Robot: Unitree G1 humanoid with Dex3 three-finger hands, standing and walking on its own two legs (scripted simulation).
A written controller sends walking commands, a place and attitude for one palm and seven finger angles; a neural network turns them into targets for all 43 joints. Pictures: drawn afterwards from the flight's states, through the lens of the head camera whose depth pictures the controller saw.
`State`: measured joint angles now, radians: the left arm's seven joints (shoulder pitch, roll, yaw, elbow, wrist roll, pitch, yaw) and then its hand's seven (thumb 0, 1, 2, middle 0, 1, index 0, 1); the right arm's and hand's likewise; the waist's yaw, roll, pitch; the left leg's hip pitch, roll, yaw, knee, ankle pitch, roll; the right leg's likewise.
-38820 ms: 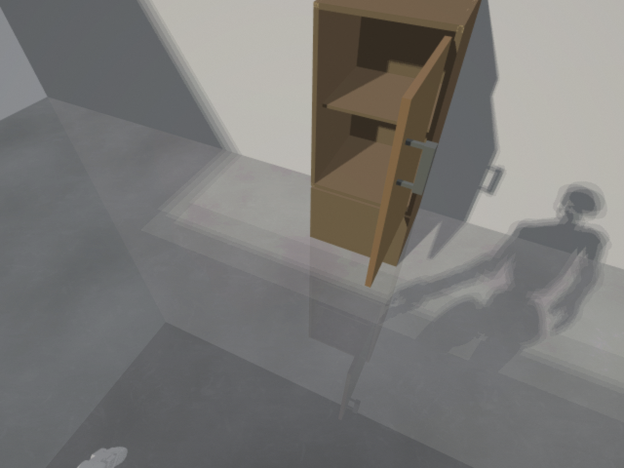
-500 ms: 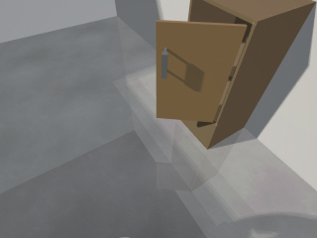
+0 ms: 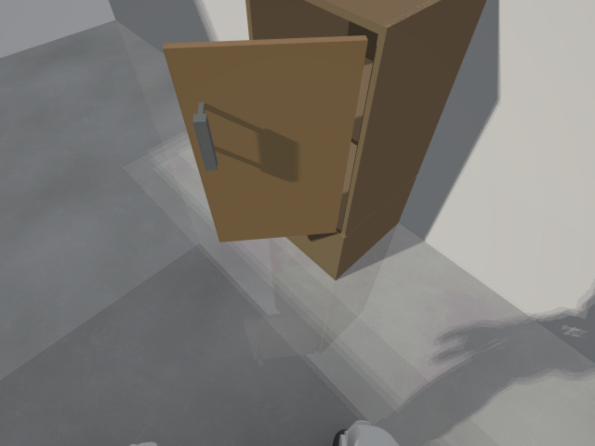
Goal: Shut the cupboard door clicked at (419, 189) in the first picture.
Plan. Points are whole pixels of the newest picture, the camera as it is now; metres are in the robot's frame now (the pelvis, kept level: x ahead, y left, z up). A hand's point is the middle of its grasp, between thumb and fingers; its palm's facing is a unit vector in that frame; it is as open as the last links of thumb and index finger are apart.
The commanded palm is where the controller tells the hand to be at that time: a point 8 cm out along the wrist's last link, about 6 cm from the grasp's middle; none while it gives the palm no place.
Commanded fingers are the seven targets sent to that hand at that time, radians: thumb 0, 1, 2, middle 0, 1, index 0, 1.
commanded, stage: take the last steps up to it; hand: left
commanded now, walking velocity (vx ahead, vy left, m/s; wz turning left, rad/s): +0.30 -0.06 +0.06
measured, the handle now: (206, 136) +0.67 +0.19 -0.01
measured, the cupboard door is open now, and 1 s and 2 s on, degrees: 52 52 52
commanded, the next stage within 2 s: come to a stop and stand still in 0.34 s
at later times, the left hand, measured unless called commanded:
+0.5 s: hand (227, 444) +0.15 +0.11 -0.18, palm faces +0.11 -0.99 -0.12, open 7.3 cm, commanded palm none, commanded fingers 0.00 0.90 0.90 -0.20 -0.30 -0.20 -0.30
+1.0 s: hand (223, 376) +0.24 +0.13 -0.16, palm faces +0.11 -0.96 -0.24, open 7.4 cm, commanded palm none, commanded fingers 0.00 0.90 0.90 -0.20 -0.30 -0.20 -0.30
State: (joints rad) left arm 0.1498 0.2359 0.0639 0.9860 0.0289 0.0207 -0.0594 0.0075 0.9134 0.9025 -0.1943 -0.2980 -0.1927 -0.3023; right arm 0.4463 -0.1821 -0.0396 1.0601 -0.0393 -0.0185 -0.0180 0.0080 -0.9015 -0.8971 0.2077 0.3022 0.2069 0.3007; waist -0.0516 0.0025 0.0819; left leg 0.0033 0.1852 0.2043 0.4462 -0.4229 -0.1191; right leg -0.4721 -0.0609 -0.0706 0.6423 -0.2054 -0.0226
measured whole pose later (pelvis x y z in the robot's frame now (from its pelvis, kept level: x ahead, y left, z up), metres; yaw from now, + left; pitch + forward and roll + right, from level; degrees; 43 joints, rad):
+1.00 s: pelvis +0.21 -0.07 +0.01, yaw +4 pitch -1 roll +1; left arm 0.17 0.18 0.04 1.03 0.03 0.02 0.04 0.00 0.91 0.90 -0.20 -0.30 -0.20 -0.30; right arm 0.17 -0.23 -0.06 1.03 0.00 0.07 -0.03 0.01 -0.91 -0.90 0.20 0.30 0.20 0.30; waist 0.02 -0.02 0.11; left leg -0.31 -0.01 0.03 0.78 -0.50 -0.04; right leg -0.23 -0.04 -0.01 0.53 -0.28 0.00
